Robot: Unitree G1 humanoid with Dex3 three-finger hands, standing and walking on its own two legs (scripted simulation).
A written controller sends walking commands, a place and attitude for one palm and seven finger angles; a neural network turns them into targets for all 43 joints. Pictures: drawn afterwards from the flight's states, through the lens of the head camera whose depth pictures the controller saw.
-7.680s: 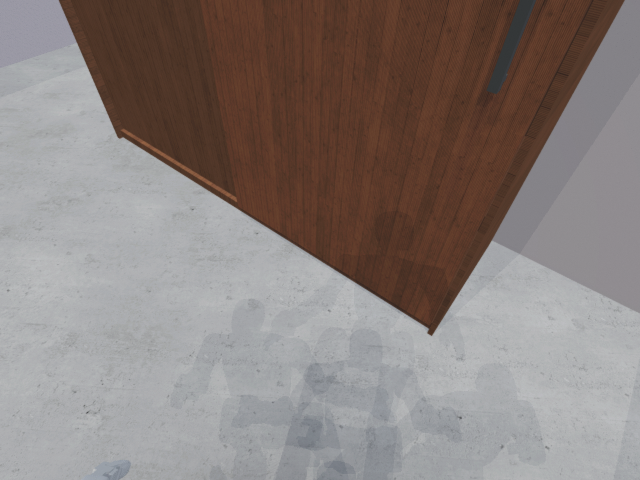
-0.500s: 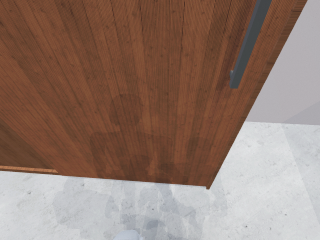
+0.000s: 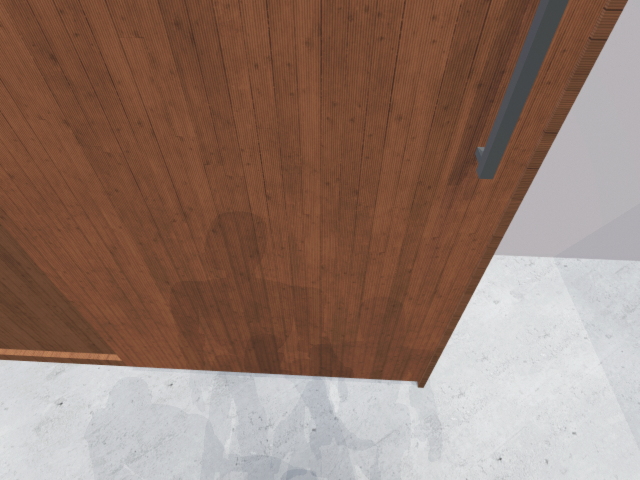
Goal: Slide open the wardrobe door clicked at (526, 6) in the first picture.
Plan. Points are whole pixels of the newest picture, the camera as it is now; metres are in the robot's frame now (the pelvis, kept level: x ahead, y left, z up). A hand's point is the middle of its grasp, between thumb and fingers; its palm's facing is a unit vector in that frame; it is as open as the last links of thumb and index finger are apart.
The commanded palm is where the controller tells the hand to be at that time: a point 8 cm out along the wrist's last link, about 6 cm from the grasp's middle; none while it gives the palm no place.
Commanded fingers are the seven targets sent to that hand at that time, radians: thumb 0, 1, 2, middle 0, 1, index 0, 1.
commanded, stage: come to a stop and stand still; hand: right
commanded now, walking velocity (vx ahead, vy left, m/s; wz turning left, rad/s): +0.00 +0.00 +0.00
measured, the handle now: (515, 79) +0.51 -0.21 +0.26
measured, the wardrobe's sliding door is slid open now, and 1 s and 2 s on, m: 0.00 0.00 0.00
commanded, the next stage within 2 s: look again from close up in 0.76 s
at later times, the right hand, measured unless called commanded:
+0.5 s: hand out of the picture +0.03 -0.25 -0.17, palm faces +0.02 +0.96 -0.27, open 7.3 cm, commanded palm none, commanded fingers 0.00 -0.90 -0.90 0.20 0.30 0.20 0.30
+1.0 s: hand out of the picture +0.03 -0.26 -0.16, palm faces -0.03 +0.95 -0.31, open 7.3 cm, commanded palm none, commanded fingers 0.00 -0.90 -0.90 0.20 0.30 0.20 0.30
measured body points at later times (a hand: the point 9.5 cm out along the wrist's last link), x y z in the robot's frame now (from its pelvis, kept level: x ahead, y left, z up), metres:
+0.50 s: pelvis -0.02 -0.03 +0.00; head -0.04 -0.04 +0.45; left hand +0.04 +0.23 -0.14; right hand +0.03 -0.30 -0.14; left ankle +0.03 +0.10 -0.74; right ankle -0.03 -0.12 -0.74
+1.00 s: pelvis -0.02 -0.03 +0.00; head -0.02 -0.03 +0.45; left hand +0.04 +0.25 -0.14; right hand +0.03 -0.31 -0.13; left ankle +0.03 +0.10 -0.74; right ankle -0.03 -0.12 -0.74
